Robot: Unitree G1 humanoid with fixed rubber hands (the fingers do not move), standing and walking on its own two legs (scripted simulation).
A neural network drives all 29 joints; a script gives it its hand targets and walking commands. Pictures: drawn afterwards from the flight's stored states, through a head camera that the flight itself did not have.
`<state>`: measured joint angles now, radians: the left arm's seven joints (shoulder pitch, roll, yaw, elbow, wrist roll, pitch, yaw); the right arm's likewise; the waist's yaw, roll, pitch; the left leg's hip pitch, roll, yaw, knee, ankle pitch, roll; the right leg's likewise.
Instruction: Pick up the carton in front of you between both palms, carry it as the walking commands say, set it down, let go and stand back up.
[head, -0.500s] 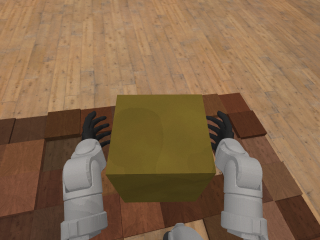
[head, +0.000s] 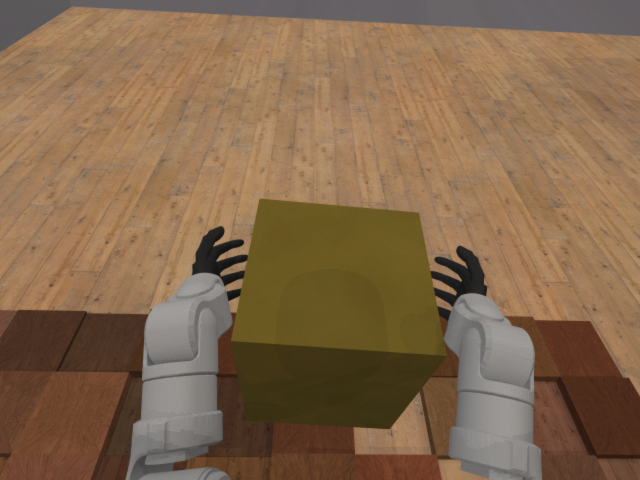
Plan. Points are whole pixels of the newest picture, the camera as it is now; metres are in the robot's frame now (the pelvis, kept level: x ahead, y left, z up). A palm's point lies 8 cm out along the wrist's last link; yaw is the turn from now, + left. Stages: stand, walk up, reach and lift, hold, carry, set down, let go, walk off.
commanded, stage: carry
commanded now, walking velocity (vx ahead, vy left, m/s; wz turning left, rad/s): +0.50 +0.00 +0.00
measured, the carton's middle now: (328, 321) +0.34 +0.02 +0.02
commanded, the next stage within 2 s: none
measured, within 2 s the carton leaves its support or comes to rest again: neither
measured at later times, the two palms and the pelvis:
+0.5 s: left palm (256, 119) +0.61 +0.17 +0.17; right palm (443, 128) +0.63 -0.13 +0.17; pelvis +0.33 +0.01 +0.03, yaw -1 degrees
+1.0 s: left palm (290, 67) +0.98 +0.17 +0.11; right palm (420, 81) +0.94 -0.14 +0.12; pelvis +0.62 +0.05 +0.04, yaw -1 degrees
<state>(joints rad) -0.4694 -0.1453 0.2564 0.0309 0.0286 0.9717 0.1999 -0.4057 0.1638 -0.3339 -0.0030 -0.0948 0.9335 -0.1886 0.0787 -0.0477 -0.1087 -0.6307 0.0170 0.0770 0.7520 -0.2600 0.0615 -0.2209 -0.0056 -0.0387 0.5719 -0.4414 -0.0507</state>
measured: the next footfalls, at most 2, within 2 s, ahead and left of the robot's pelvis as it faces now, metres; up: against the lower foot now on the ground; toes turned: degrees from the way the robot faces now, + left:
right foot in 0.38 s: +0.40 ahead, -0.09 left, +0.03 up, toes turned -6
left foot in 0.68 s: +0.58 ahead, +0.12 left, +0.03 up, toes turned +3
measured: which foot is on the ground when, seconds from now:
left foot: down 0.00-0.40, up 0.42-0.66, down 0.68-1.00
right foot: down 0.00-0.04, up 0.06-0.36, down 0.38-0.70, up 0.72-1.00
